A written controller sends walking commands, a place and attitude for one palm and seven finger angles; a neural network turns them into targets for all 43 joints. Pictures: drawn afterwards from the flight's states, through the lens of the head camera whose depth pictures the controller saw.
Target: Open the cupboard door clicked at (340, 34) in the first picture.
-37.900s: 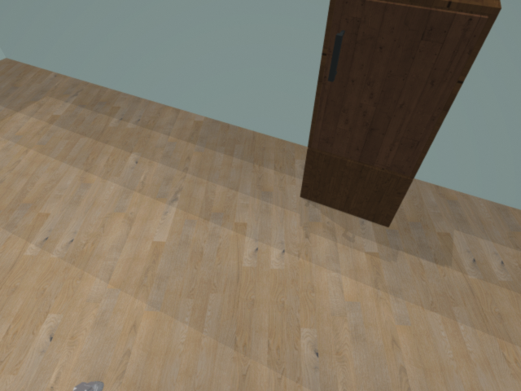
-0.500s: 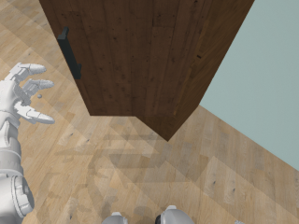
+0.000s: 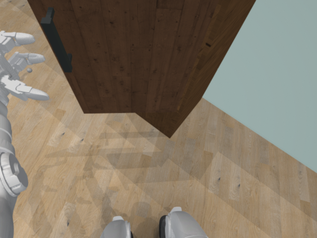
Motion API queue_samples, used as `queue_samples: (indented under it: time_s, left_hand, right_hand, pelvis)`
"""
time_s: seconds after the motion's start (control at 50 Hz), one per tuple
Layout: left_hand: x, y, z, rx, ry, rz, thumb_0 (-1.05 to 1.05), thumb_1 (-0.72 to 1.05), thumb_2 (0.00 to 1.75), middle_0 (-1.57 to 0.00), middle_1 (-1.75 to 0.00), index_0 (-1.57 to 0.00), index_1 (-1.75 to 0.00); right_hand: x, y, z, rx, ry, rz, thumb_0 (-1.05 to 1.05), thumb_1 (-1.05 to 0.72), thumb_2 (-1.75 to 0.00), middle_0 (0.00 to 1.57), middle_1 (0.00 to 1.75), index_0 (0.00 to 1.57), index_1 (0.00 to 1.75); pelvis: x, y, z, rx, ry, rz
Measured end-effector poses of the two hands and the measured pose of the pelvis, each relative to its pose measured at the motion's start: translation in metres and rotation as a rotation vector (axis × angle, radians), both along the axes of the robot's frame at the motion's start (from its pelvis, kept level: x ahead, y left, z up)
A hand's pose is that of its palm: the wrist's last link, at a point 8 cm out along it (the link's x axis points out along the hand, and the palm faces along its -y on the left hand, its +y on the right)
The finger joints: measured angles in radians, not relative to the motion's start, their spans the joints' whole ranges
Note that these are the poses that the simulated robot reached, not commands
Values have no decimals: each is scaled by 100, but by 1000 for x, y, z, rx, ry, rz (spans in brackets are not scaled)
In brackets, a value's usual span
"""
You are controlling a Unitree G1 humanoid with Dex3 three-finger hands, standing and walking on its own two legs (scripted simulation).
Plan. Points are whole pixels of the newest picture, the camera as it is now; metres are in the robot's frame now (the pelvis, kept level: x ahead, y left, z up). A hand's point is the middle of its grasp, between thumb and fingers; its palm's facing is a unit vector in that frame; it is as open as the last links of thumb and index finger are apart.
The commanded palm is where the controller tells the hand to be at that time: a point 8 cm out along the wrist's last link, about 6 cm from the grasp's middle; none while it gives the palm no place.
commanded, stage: move the hooked fingers beside the handle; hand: left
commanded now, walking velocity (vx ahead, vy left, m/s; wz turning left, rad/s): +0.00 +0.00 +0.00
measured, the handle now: (60, 43) +0.59 +0.22 +0.08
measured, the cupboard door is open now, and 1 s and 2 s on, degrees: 42 41 41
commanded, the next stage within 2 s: slide the fingers in behind the handle in 1.04 s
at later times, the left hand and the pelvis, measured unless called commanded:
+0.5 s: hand (36, 56) +0.54 +0.26 +0.07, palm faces -0.01 -1.00 -0.02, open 13.9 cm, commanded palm +0.52 +0.30 +0.07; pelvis +0.01 +0.00 +0.00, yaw -2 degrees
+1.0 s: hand (36, 58) +0.54 +0.26 +0.07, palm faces +0.01 -1.00 -0.02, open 14.0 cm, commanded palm +0.52 +0.30 +0.07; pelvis +0.02 +0.00 +0.00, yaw -1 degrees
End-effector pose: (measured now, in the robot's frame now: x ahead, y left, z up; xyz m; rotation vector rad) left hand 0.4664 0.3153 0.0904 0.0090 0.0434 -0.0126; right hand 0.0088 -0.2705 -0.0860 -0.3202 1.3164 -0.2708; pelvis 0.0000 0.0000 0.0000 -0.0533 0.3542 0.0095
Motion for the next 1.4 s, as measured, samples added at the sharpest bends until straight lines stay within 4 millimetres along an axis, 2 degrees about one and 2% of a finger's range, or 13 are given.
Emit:
queue_samples:
  time_s: [0.28,0.4,0.52,0.78,0.9,1.02,1.2,1.4]
  left_hand:
    - [48,0,0,7,17,-1,-1,-50,30,-30,-120,-30,-120]
    - [57,0,-4,8,19,-2,-1,-50,30,-30,-120,-31,-120]
    - [54,4,-15,18,47,2,-1,-50,30,-30,-120,-31,-120]
    - [53,0,-14,7,35,0,-1,-50,30,-30,-120,-30,-120]
    - [53,-3,-15,9,34,6,-1,-50,30,-30,-120,-30,-120]
    - [51,3,-16,13,39,20,-1,-50,30,-30,-120,-30,-120]
    - [46,11,-14,9,31,11,-1,-50,30,-30,-120,-30,-120]
    - [49,-6,-18,1,19,-19,-1,-50,30,-30,-120,-30,-120]
  right_hand:
    - [-46,6,5,-18,159,-65,1,-90,-89,20,30,21,30]
    - [-54,11,8,-6,196,-93,1,-90,-89,20,30,21,30]
    - [-48,14,9,5,199,-96,0,-90,-89,20,30,21,30]
    - [-11,9,6,1,138,-54,0,-90,-89,20,30,21,30]
    - [-2,7,4,2,110,-44,0,-90,-89,20,30,21,30]
    - [-2,6,3,0,103,-46,0,-90,-89,20,30,21,30]
    - [-15,6,4,-3,141,-50,0,-90,-89,20,30,21,30]
    - [-24,8,4,-8,158,-56,0,-90,-89,20,30,21,30]
  pelvis:
    - [2,2,-7,-18,67,-4]
    - [7,3,-6,-19,83,-17]
    - [12,4,-4,-21,85,-19]
    - [20,4,-2,-26,74,-4]
    - [20,3,-2,-25,72,-6]
    - [19,1,-4,-24,73,-9]
    - [16,1,-5,-27,75,-5]
    - [13,4,-6,-31,76,1]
